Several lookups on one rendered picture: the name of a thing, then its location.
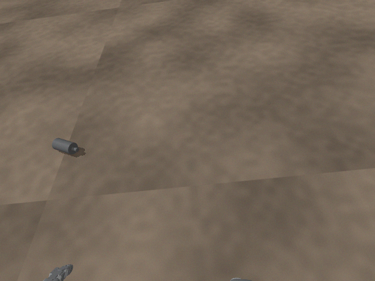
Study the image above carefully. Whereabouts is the left robot hand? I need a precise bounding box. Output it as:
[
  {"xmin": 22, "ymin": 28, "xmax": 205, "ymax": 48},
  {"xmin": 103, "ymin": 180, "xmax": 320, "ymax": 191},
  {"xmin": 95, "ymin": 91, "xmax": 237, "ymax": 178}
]
[{"xmin": 44, "ymin": 264, "xmax": 73, "ymax": 281}]

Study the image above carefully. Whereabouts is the bottle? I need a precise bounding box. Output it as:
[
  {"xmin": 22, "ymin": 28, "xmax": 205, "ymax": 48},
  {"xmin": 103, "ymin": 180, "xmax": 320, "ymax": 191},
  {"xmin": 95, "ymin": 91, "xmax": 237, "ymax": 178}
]
[{"xmin": 52, "ymin": 138, "xmax": 79, "ymax": 155}]

